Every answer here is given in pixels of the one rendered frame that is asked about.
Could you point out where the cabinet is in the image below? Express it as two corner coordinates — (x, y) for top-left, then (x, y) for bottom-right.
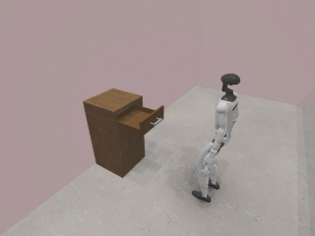
(83, 88), (146, 178)

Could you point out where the handle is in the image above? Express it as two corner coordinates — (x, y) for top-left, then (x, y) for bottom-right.
(150, 118), (162, 126)

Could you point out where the drawer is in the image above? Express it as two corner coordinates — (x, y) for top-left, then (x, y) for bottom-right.
(116, 104), (164, 138)

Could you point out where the robot right hand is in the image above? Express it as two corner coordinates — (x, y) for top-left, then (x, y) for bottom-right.
(225, 133), (231, 145)

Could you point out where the robot left hand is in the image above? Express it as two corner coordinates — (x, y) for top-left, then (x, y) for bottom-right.
(202, 154), (215, 171)

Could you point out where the robot right upper arm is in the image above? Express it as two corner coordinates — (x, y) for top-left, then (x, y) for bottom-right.
(233, 92), (239, 119)

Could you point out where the robot right forearm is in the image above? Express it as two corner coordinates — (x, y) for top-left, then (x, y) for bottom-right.
(228, 117), (238, 134)

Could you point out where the robot left forearm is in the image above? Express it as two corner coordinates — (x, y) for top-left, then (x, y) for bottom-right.
(209, 129), (224, 157)

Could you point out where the robot left foot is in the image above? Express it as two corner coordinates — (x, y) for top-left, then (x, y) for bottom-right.
(192, 190), (211, 203)

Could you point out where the robot left upper arm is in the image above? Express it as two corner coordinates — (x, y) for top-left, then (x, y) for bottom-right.
(216, 101), (228, 135)

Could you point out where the robot head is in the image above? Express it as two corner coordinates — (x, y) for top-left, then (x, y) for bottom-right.
(220, 73), (240, 102)

